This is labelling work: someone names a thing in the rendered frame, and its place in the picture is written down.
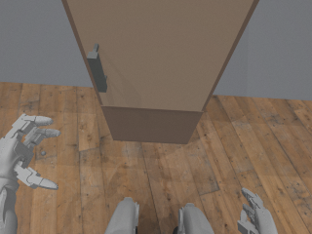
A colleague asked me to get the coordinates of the cupboard door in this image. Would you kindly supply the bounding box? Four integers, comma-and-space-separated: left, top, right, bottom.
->
66, 0, 254, 112

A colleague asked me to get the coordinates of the robot thigh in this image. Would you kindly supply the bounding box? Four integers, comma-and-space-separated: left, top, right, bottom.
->
177, 206, 215, 234
104, 200, 139, 234

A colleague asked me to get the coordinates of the left robot thigh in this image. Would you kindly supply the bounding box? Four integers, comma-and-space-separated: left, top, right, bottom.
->
104, 200, 139, 234

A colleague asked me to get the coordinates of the left robot hand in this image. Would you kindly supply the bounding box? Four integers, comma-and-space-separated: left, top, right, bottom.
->
0, 113, 61, 190

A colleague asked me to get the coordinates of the right robot hand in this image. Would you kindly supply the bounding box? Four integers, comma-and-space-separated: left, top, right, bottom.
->
237, 187, 278, 234

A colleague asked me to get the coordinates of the handle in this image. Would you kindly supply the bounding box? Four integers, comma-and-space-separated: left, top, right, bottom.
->
87, 43, 107, 93

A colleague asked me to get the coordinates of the robot left forearm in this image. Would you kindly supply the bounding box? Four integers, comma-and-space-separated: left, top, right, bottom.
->
0, 176, 20, 234

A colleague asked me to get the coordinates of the right robot thigh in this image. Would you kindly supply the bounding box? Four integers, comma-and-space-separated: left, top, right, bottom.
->
177, 206, 215, 234

